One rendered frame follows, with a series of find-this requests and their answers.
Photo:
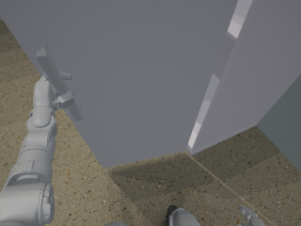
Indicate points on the handle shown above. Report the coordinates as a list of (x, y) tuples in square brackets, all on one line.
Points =
[(52, 72)]

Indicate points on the fridge door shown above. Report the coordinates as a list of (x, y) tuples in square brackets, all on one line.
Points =
[(140, 68)]

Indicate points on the right robot foot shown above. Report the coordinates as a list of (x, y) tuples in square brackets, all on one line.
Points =
[(170, 210)]

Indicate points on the left robot upper arm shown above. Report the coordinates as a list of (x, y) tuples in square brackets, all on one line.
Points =
[(27, 205)]

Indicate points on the robot right thigh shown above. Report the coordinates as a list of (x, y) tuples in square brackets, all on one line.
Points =
[(182, 218)]

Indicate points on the left robot forearm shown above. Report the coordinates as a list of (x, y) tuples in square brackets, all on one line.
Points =
[(34, 162)]

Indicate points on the left robot hand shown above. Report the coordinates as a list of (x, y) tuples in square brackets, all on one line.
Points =
[(44, 93)]

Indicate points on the right robot hand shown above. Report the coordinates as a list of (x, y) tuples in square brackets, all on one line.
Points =
[(251, 216)]

